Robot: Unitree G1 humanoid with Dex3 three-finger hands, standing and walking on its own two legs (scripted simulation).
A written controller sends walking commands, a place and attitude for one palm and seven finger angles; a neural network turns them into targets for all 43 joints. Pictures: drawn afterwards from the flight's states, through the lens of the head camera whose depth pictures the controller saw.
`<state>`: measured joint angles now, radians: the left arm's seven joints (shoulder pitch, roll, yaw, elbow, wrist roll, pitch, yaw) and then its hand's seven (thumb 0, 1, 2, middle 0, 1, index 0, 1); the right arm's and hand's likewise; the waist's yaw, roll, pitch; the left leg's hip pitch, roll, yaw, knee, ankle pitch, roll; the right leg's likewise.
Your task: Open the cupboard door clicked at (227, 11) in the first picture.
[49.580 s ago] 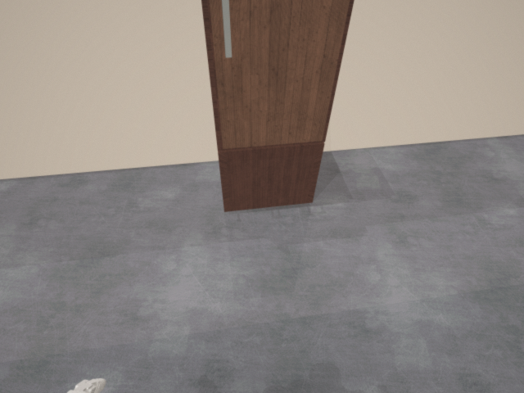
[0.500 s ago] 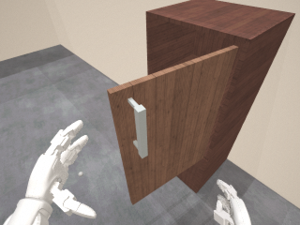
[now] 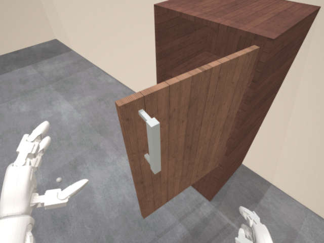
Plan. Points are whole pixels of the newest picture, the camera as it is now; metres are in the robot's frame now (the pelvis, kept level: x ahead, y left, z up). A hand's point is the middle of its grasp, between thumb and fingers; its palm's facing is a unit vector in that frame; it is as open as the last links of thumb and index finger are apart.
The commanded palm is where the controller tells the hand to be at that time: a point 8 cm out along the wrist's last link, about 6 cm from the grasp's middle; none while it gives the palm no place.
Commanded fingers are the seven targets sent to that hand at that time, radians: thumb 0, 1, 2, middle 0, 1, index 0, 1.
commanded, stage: draw the hand back to the body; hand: left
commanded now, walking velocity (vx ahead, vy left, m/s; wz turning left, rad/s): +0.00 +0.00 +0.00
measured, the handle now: (149, 143) +0.30 +0.07 +0.13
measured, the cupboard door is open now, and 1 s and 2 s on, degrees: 80 80 80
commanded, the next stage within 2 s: step back with the hand held close in 0.68 s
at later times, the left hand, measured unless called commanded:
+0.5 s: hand (57, 159) +0.23 +0.24 +0.15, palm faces +0.42 -0.82 -0.39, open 7.7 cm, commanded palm +0.17 +0.29 +0.17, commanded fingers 0.00 0.90 0.90 -0.20 -0.30 -0.20 -0.30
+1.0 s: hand (58, 162) +0.22 +0.24 +0.15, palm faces +0.35 -0.80 -0.48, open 7.4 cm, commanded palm +0.16 +0.28 +0.17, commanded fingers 0.00 0.90 0.90 -0.20 -0.30 -0.20 -0.30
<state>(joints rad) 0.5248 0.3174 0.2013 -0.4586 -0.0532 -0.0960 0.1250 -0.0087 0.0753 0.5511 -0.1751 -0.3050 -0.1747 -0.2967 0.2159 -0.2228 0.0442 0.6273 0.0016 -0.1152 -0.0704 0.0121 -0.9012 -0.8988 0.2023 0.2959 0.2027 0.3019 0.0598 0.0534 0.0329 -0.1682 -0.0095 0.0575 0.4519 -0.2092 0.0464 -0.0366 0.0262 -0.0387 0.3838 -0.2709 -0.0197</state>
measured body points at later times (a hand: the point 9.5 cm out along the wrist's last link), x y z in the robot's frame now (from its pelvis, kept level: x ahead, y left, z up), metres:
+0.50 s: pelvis +0.03 -0.01 +0.00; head +0.02 -0.03 +0.45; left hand +0.20 +0.29 +0.17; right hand +0.22 -0.24 -0.08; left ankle +0.03 +0.09 -0.74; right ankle -0.03 -0.11 -0.74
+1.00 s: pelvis +0.01 -0.02 +0.00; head +0.02 -0.04 +0.45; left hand +0.19 +0.28 +0.17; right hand +0.19 -0.26 -0.09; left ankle +0.03 +0.08 -0.74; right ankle -0.03 -0.11 -0.74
